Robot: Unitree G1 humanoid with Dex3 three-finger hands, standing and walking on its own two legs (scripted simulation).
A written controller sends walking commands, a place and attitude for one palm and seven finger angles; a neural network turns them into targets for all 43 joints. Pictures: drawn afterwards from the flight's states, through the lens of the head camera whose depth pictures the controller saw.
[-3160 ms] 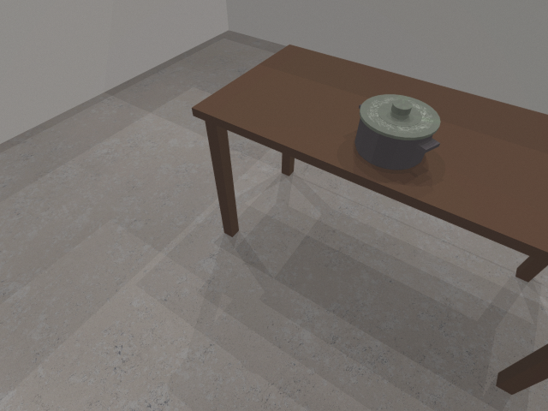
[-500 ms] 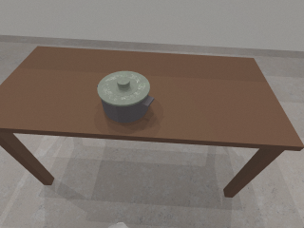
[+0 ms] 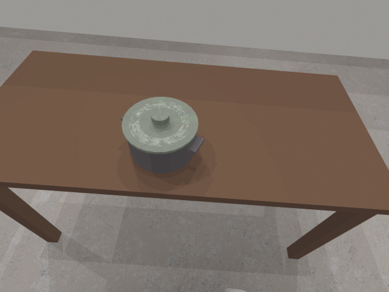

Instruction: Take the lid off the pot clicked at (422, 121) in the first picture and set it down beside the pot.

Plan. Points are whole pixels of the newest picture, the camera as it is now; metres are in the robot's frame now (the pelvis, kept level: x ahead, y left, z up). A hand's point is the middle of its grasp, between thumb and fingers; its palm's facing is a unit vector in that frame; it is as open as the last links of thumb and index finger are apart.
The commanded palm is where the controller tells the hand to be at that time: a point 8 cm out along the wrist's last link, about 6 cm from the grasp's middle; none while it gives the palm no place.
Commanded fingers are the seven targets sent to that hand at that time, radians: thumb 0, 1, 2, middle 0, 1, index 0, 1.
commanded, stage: come to a stop and stand still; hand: left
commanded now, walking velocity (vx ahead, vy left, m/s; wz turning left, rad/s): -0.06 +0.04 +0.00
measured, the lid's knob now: (160, 116) +0.52 +0.12 +0.03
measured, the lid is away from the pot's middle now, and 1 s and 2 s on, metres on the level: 0.00 0.00 0.00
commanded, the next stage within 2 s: look again from close up in 0.90 s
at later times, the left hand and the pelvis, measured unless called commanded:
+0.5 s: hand out of the picture +0.02 +0.12 -0.17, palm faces +0.04 -0.98 -0.21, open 7.2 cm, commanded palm none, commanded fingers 0.00 0.90 0.90 -0.20 -0.30 -0.20 -0.30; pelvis -0.03 -0.06 +0.00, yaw +0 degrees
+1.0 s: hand out of the picture -0.08 +0.11 -0.17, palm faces +0.05 -0.99 -0.15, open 7.4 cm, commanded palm none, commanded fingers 0.00 0.90 0.90 -0.20 -0.30 -0.20 -0.30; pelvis -0.04 -0.04 +0.00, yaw +0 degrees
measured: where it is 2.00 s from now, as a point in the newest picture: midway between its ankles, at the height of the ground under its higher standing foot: outside the picture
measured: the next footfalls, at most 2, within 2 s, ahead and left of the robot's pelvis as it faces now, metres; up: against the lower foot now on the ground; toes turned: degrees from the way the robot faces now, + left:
right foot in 0.10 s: +0.02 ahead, -0.14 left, +0.00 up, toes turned -2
left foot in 0.38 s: +0.00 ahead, +0.08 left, +0.00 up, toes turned +2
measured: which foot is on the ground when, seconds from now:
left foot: down 0.00-0.12, up 0.14-0.36, down 0.38-1.00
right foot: up 0.00-0.08, down 0.10-1.00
